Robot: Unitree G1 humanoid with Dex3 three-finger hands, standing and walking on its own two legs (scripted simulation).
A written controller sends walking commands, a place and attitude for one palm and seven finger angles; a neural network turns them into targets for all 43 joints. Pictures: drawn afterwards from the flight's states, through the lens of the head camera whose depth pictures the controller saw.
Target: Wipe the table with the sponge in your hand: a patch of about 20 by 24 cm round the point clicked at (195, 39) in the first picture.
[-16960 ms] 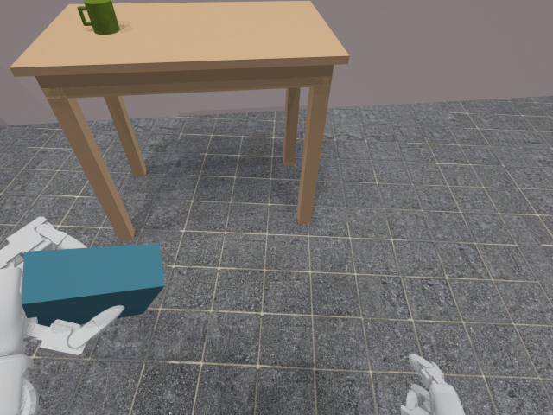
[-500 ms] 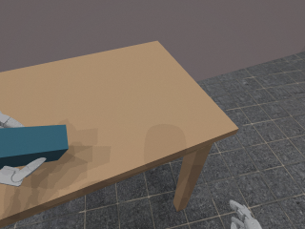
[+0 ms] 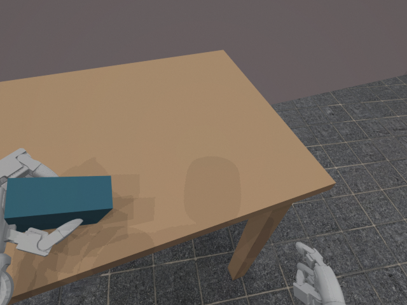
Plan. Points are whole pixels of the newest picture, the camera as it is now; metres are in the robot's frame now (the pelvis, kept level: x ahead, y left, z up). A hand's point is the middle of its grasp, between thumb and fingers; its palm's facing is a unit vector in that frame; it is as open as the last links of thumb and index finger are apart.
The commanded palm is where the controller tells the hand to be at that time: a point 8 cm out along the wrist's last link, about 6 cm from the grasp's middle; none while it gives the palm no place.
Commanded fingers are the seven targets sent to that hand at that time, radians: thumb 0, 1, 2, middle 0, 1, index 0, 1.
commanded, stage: come to a stop and stand still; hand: left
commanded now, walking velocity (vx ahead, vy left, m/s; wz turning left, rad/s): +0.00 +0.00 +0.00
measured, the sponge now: (75, 204) +0.23 +0.22 +0.13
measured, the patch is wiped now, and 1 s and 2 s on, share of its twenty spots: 0.00 0.00 0.00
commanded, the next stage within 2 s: look again from close up in 0.26 s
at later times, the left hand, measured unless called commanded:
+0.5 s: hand (50, 204) +0.21 +0.24 +0.16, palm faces +0.38 -0.85 -0.36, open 9.3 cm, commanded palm +0.16 +0.27 +0.18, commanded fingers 0.00 0.10 1.30 -1.20 -1.60 -1.20 -1.60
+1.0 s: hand (51, 186) +0.23 +0.23 +0.18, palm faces +0.29 -0.77 -0.57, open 9.3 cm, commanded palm +0.17 +0.27 +0.20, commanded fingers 0.00 0.10 1.30 -1.20 -1.60 -1.20 -1.60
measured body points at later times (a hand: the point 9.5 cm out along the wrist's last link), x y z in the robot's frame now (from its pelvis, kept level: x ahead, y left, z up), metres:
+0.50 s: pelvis +0.00 -0.01 +0.00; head +0.01 +0.01 +0.45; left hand +0.19 +0.28 +0.18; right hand +0.18 -0.23 -0.07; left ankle -0.02 +0.07 -0.74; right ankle +0.02 -0.11 -0.74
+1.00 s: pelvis -0.01 -0.02 +0.00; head -0.03 -0.05 +0.45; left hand +0.20 +0.27 +0.22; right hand +0.18 -0.24 -0.08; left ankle -0.02 +0.07 -0.74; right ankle +0.02 -0.11 -0.74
